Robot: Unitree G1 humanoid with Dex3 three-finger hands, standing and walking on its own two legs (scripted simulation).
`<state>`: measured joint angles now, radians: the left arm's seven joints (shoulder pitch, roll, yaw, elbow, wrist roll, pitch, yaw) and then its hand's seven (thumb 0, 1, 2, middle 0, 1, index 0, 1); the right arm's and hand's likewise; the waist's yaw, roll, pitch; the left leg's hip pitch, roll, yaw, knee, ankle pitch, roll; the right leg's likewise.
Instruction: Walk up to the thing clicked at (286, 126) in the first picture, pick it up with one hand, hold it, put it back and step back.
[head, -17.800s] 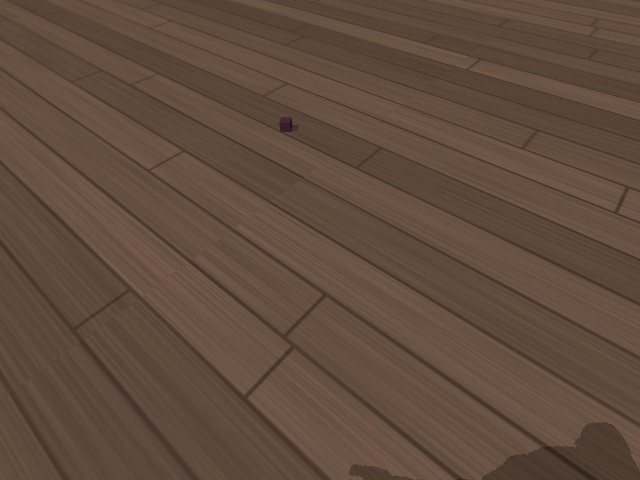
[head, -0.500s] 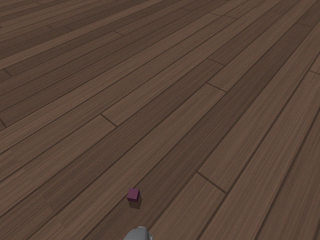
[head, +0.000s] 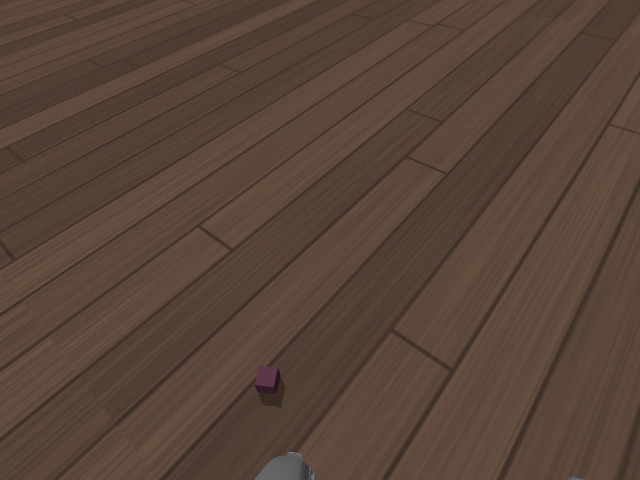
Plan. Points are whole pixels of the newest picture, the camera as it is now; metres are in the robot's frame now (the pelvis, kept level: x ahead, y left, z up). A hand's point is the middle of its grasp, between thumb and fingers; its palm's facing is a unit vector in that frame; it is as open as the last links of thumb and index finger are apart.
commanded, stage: walk up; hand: left
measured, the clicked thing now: (267, 379) +0.51 +0.27 -0.73
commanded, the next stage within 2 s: stand in 0.56 s
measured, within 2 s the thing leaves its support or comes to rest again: neither
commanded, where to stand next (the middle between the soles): +0.13 +0.01 m, yaw +3 degrees
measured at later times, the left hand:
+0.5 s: hand out of the picture +0.14 +0.30 -0.14, palm faces +0.05 -0.92 -0.39, open 7.4 cm
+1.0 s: hand out of the picture +0.15 +0.26 -0.14, palm faces +0.07 -0.95 -0.31, open 7.4 cm
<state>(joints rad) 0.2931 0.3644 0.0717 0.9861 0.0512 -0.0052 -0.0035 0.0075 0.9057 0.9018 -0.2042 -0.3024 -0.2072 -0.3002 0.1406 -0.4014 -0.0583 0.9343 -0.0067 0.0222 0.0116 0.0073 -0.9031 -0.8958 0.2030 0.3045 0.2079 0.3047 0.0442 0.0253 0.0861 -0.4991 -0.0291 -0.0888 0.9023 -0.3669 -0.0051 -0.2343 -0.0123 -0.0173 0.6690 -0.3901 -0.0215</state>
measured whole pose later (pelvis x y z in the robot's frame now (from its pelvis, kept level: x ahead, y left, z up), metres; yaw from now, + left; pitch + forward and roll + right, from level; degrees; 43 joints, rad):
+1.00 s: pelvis +0.08 +0.01 +0.02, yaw +4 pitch -4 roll +1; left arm 0.13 0.36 0.01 1.08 0.01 -0.01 -0.02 0.01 0.91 0.90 -0.20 -0.30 -0.21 -0.30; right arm 0.21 -0.34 -0.01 1.08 -0.02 -0.02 0.01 0.01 -0.90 -0.90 0.20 0.30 0.21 0.30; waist 0.00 -0.04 0.05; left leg -0.07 -0.01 0.00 0.45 -0.30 -0.01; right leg -0.25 -0.04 -0.04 0.44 -0.12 0.00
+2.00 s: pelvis -0.01 +0.03 +0.00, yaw +7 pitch -2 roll -1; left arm -0.01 0.42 0.06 0.92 0.01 0.08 0.03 0.01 0.91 0.90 -0.20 -0.30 -0.20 -0.30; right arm 0.18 -0.36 -0.05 0.98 -0.05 0.06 0.01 0.01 -0.90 -0.90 0.20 0.30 0.21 0.30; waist -0.04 -0.05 0.20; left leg -0.27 -0.01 0.00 0.67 -0.36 0.03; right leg -0.58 0.10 0.15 1.11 -0.47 -0.01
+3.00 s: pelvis -0.23 -0.02 +0.01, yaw +2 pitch -3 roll -1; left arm 0.22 0.36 0.06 0.97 0.04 -0.01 -0.01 0.01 0.91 0.90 -0.20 -0.30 -0.21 -0.30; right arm 0.19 -0.39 -0.04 0.95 -0.02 0.01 0.01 0.01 -0.90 -0.90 0.20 0.30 0.21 0.30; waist 0.01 0.02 0.07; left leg -0.31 0.02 -0.04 0.74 -0.45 0.00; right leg -0.21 0.02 0.04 0.58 -0.32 -0.01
